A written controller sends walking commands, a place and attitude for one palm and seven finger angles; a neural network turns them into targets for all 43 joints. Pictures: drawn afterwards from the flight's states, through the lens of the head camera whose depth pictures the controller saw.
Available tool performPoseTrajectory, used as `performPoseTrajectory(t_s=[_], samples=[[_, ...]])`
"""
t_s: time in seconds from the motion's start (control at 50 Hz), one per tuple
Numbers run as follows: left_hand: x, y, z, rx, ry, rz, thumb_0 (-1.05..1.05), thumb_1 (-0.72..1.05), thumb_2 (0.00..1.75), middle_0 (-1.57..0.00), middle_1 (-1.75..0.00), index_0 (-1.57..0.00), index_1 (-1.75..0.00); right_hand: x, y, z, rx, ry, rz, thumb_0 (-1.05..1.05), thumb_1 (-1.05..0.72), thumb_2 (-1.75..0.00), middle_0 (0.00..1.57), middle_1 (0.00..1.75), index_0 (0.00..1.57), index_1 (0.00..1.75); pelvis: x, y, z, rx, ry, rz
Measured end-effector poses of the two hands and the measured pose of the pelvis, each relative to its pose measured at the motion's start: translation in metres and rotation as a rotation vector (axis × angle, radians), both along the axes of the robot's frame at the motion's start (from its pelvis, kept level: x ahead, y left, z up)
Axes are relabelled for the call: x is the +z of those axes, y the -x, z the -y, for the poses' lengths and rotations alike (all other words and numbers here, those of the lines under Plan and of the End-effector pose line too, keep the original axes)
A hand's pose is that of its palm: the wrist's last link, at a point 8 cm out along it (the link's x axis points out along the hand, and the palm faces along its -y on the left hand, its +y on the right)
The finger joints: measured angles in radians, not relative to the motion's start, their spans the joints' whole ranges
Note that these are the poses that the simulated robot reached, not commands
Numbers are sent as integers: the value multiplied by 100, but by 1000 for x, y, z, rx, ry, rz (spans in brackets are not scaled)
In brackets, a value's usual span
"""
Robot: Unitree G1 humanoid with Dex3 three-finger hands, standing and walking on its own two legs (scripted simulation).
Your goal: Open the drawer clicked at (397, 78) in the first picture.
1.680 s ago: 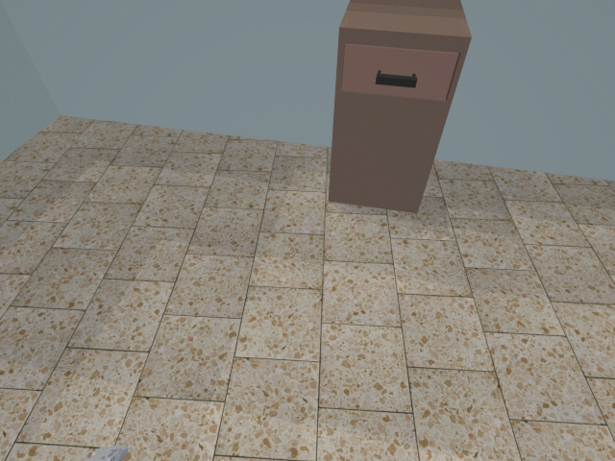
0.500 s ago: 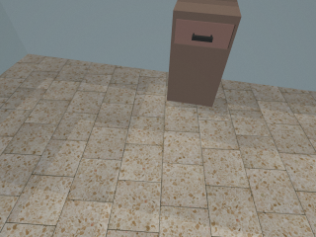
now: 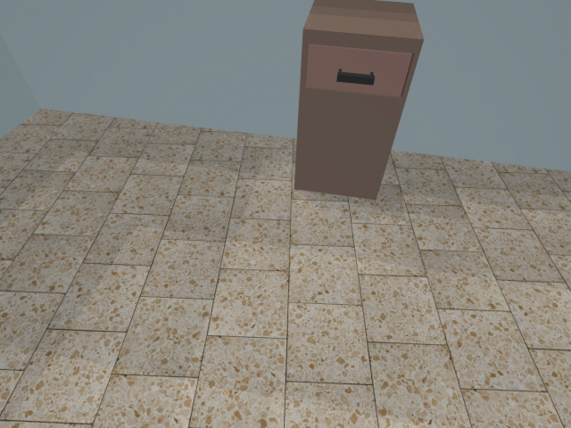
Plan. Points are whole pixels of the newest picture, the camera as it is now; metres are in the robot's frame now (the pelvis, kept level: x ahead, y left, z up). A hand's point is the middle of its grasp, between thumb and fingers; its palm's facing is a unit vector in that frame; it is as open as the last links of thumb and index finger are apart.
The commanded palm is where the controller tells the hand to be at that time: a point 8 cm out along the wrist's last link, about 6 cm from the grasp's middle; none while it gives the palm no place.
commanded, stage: walk to a spot facing it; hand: left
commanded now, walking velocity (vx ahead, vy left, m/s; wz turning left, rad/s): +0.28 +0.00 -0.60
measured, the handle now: (355, 75) +1.36 -0.18 -0.11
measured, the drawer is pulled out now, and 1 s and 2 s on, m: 0.00 0.00 0.00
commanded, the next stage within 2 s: turn to face it in 1.64 s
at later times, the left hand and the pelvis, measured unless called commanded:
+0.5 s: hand out of the picture +0.12 +0.13 -0.16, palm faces -0.19 -0.96 -0.19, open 7.4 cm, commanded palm none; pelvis +0.11 -0.05 +0.00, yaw -15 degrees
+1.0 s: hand (242, 266) +0.48 +0.13 -0.18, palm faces -0.46 -0.87 -0.18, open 7.4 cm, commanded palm none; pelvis +0.33 -0.02 +0.00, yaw -32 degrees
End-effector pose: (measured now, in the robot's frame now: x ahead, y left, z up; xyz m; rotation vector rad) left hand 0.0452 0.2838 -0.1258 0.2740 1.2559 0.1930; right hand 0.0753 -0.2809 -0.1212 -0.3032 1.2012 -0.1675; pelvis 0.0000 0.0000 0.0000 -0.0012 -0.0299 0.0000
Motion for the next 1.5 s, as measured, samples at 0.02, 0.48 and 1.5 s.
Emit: performPoseTrajectory(t_s=[0.02, 0.48, 1.5], samples=[[-3, 2, 3, -3, 11, -12, 0, 90, 90, -20, -30, -20, -30, -2, 3, -3, -11, -9, -3, 1, -90, -90, 20, 30, 20, 30, -1, -2, 0, -10, 0, -2], [-9, -77, 107, -144, 106, -143, 0, 90, 90, -20, -30, -20, -30, -15, -35, 28, -286, -114, 19, 1, -90, -90, 20, 30, 20, 30, 0, -105, 54, -249, -14, -23], [-29, -665, 380, -902, 200, 74, 0, 91, 90, -20, -30, -20, -30, -39, -195, -13, -1058, -248, -179, 1, -90, -90, 20, 30, 20, 30, -23, -467, 164, -856, 8, -17]])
